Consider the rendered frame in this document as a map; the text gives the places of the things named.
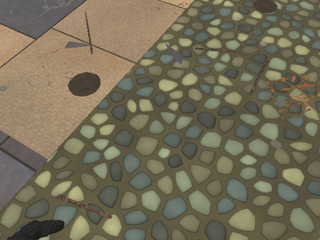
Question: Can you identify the left robot hand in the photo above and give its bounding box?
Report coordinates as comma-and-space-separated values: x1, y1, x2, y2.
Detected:
7, 220, 65, 240

